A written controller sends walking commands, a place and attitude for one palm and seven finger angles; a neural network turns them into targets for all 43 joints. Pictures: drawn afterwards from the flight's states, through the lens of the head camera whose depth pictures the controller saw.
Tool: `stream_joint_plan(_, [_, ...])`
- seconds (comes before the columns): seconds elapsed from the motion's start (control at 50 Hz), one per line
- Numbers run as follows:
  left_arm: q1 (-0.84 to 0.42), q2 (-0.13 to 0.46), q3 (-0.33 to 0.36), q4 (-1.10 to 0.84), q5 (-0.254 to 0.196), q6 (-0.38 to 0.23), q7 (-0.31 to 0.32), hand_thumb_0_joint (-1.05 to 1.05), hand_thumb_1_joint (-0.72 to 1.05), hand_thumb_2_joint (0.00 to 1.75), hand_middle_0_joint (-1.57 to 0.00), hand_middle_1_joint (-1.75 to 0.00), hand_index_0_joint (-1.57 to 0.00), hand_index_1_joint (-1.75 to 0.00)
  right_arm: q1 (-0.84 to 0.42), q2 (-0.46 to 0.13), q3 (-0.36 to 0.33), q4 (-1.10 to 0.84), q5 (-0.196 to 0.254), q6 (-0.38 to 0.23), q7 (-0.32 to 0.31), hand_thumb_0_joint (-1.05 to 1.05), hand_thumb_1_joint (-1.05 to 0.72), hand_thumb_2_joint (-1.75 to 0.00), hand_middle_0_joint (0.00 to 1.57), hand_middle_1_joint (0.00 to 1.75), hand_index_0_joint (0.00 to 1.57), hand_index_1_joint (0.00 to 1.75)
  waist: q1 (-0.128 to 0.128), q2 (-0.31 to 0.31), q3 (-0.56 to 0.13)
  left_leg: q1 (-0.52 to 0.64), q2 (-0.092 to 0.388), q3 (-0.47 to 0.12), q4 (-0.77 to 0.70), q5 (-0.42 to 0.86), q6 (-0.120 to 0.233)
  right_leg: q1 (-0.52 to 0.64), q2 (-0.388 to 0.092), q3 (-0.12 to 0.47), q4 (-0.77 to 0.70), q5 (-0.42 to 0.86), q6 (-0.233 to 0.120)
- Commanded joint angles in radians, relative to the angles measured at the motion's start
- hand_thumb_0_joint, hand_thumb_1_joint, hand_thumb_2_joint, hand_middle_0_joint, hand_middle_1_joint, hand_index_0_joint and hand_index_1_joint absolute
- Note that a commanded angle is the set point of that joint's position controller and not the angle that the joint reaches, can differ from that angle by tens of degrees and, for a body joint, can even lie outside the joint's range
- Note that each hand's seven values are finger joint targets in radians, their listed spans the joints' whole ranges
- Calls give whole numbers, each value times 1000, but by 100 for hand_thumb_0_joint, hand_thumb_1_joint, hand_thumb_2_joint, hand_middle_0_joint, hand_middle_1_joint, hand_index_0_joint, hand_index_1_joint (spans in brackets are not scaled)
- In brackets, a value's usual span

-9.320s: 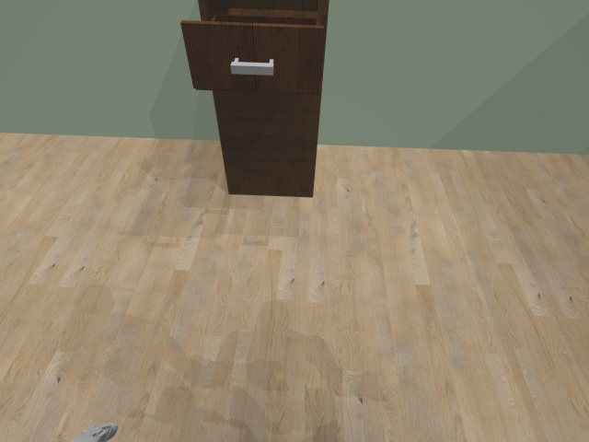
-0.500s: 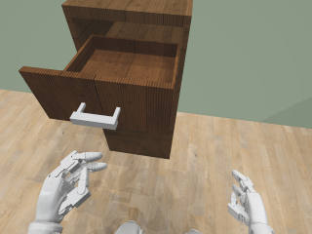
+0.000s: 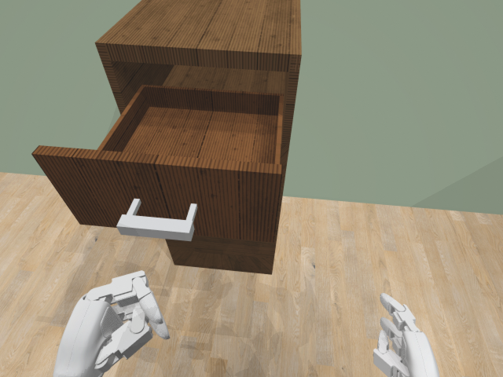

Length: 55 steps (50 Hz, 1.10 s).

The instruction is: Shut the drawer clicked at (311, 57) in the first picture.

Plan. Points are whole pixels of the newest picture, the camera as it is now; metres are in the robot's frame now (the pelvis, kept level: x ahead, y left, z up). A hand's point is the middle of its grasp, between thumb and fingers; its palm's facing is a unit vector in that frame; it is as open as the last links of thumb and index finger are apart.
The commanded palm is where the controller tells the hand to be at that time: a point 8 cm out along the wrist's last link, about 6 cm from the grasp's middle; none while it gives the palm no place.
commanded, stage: raise the hand and make a fist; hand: left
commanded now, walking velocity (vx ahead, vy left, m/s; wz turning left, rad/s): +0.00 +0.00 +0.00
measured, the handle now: (160, 217) +0.34 +0.18 +0.08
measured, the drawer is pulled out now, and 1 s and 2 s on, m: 0.30 0.30 0.30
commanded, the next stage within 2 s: bring the fist close to the handle in 0.82 s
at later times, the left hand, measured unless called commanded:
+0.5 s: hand (131, 302) +0.17 +0.14 +0.17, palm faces +0.04 -0.99 -0.14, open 3.3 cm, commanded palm +0.12 +0.19 +0.17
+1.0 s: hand (134, 304) +0.17 +0.15 +0.16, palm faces +0.03 -0.99 -0.12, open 3.3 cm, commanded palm +0.13 +0.20 +0.16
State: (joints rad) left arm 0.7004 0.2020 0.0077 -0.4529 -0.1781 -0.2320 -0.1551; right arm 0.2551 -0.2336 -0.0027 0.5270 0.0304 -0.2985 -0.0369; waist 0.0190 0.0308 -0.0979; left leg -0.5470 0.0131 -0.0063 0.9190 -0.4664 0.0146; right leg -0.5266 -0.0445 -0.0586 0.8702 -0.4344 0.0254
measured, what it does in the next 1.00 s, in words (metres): stands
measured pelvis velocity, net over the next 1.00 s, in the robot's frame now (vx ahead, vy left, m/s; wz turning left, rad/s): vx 0.02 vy -0.04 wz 0.01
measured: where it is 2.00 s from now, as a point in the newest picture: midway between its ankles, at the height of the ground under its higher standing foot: outside the picture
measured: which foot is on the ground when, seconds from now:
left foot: down 0.00-1.00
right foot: down 0.00-1.00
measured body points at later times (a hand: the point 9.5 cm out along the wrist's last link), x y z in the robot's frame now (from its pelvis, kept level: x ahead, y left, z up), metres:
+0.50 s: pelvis +0.02 -0.02 +0.02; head -0.01 -0.04 +0.47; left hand +0.16 +0.20 +0.18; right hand +0.22 -0.21 -0.03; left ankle +0.00 +0.11 -0.69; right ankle +0.01 -0.14 -0.69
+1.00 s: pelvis +0.02 -0.04 +0.03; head -0.01 -0.06 +0.47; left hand +0.16 +0.20 +0.16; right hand +0.23 -0.25 -0.02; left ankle +0.00 +0.11 -0.69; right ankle +0.01 -0.14 -0.69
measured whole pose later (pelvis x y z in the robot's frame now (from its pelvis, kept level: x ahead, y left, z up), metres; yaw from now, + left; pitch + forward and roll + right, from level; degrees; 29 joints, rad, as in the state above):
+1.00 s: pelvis +0.02 -0.04 +0.03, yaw +1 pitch +0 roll -1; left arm 0.63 0.25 0.19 -0.46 -0.30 -0.06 -0.27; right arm 0.24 -0.24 0.05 0.60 0.07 -0.41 -0.08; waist 0.07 0.07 -0.09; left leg -0.31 0.04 -0.03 0.70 -0.40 -0.03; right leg -0.30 -0.01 -0.09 0.68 -0.39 -0.02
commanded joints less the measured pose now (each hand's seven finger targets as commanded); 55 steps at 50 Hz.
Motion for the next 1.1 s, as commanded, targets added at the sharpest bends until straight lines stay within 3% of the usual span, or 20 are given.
stream_joint_plan(0.0, [28,52,96,-304,-17,-36,44,0,90,90,-130,-149,-130,-149,-104,-76,-21,-190,11,-50,-5,0,-90,-90,20,30,20,30,28,46,-93,107,4,-24,-204,296,-1,84,44,-55,-109,207,-42])
stream_joint_plan(0.06, [19,44,80,-313,-29,0,25,0,90,90,-136,-156,-136,-156,-120,-79,-14,-191,15,-46,-6,0,-90,-90,20,30,20,30,18,-5,-70,124,8,-22,-207,325,3,105,46,-52,-132,260,-37])
stream_joint_plan(0.14, [-5,45,37,-351,-22,57,-18,0,90,90,-140,-160,-140,-160,-119,-83,0,-203,22,-56,-7,0,-90,-90,20,30,20,30,11,4,-41,145,7,-25,-227,317,3,117,44,-51,-153,271,-34])
stream_joint_plan(0.26, [13,100,109,-405,-18,117,-7,0,90,90,-140,-160,-140,-160,-150,-71,15,-200,27,-49,-12,0,-90,-90,20,30,20,30,34,15,-21,173,6,-28,-265,309,1,155,50,-55,-185,266,-39])
stream_joint_plan(0.3, [-15,82,104,-419,-32,121,0,0,90,90,-140,-160,-140,-160,-144,-63,24,-201,30,-51,-13,0,-90,-90,20,30,20,30,28,17,2,177,6,-25,-281,268,1,150,52,-58,-205,232,-38])
stream_joint_plan(0.36, [-54,129,177,-409,-58,122,4,0,90,90,-140,-160,-140,-160,-159,-70,27,-186,35,-61,-27,0,-90,-90,20,30,20,30,35,-2,9,186,3,-22,-286,226,4,161,53,-42,-247,192,-37])
stream_joint_plan(0.46, [-64,108,183,-313,-92,152,-41,0,90,90,-140,-160,-140,-160,-164,-79,32,-161,43,-93,-40,0,-90,-90,20,30,20,30,34,-9,15,206,-6,-10,-293,237,6,190,46,-22,-289,225,-33])
stream_joint_plan(0.52, [-87,124,192,-282,-108,172,-71,0,90,90,-140,-160,-140,-160,-161,-85,30,-156,47,-111,-49,0,-90,-90,20,30,20,30,33,-49,28,203,-11,-5,-297,230,9,190,42,-3,-313,218,-26])
stream_joint_plan(0.56, [-98,157,227,-283,-109,173,-75,0,90,90,-140,-160,-140,-160,-170,-86,29,-154,46,-124,-51,0,-90,-90,20,30,20,30,42,-36,19,207,-15,-4,-296,234,10,204,41,9,-324,210,-27])
stream_joint_plan(0.68, [-72,172,280,-316,-111,118,-54,0,90,90,-140,-160,-140,-160,-152,-75,23,-138,40,-155,-42,0,-90,-90,20,30,20,30,56,23,-27,242,-19,7,-295,308,7,236,42,-7,-301,313,-30])
stream_joint_plan(0.72, [-69,169,289,-288,-122,105,-56,0,90,90,-140,-160,-140,-160,-147,-79,19,-129,41,-159,-42,0,-90,-90,20,30,20,30,53,-15,-21,235,-19,8,-290,311,5,235,43,-3,-304,329,-26])
stream_joint_plan(0.78, [-68,145,262,-264,-128,96,-76,0,90,90,-140,-160,-140,-160,-150,-82,18,-120,41,-171,-42,0,-90,-90,20,30,20,30,45,1,2,241,-19,11,-288,313,6,232,38,8,-315,349,-23])
stream_joint_plan(0.82, [-72,149,257,-247,-134,104,-92,0,90,90,-140,-160,-140,-160,-153,-86,17,-123,45,-177,-44,0,-90,-90,20,30,20,30,44,-45,8,228,-19,8,-288,297,8,227,38,15,-320,337,-18])
stream_joint_plan(0.88, [-112,176,271,-240,-131,110,-106,0,90,90,-140,-160,-140,-160,-158,-90,18,-116,45,-185,-54,0,-90,-90,20,30,20,30,41,-33,28,232,-19,7,-290,268,11,211,35,38,-349,272,-18])
stream_joint_plan(0.94, [-120,157,270,-197,-133,109,-116,0,90,90,-140,-160,-140,-160,-154,-91,17,-106,41,-186,-58,0,-90,-90,20,30,20,30,38,-71,24,237,-19,4,-291,284,12,210,37,30,-340,294,-15])
stream_joint_plan(1.0, [-144,150,283,-133,-141,101,-115,0,90,90,-140,-160,-140,-160,-153,-91,16,-88,39,-181,-60,0,-90,-90,20,30,20,30,35,-66,40,228,-19,6,-292,273,8,199,39,31,-344,274,-15])
stream_joint_plan(1.08, [-210,141,245,-158,-121,70,-110,0,90,90,-140,-160,-140,-160,-144,-97,16,-87,30,-180,-55,0,-90,-90,20,30,20,30,26,4,11,240,-21,6,-296,267,8,194,37,18,-329,251,-22])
